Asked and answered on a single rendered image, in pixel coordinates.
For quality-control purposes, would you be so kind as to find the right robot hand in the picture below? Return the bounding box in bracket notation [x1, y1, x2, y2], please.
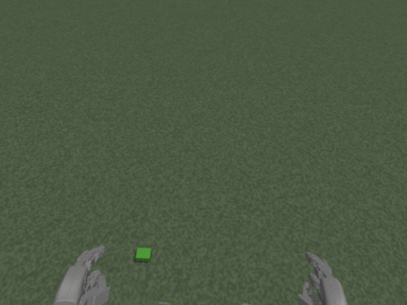
[298, 252, 348, 305]

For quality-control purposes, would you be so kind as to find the small box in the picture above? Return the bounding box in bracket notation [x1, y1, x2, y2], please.
[136, 248, 152, 261]

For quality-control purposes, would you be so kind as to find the left robot hand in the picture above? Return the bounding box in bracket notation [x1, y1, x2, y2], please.
[53, 245, 110, 305]

